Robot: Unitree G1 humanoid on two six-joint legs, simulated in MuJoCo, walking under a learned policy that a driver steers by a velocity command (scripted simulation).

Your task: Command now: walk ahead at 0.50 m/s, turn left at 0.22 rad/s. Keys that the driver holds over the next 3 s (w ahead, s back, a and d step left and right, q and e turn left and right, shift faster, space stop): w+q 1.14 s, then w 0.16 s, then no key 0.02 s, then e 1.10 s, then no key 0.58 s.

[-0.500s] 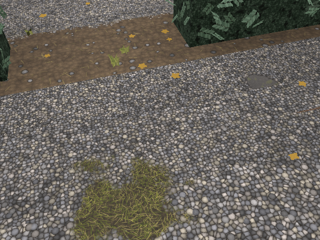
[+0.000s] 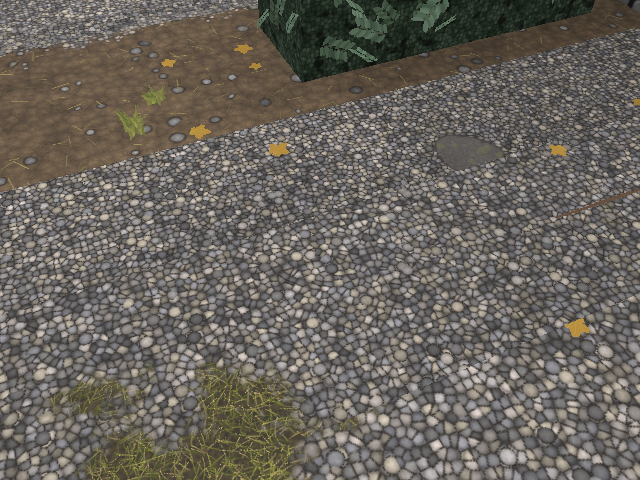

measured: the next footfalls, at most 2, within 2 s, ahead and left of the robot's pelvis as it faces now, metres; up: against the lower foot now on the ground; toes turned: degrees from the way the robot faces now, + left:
right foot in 0.20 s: +0.31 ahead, -0.12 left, +0.00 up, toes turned +6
left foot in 0.76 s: +0.43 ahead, +0.20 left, +0.00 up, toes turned +29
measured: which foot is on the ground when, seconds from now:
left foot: down 0.00-0.24, up 0.26-0.74, down 0.76-1.00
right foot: up 0.00-0.18, down 0.20-0.78, up 0.80-1.00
